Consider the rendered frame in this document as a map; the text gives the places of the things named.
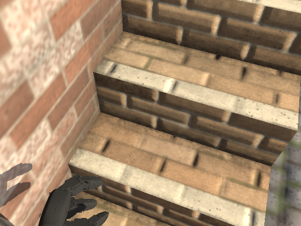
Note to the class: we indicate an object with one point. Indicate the robot left hand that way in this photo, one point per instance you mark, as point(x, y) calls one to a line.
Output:
point(61, 204)

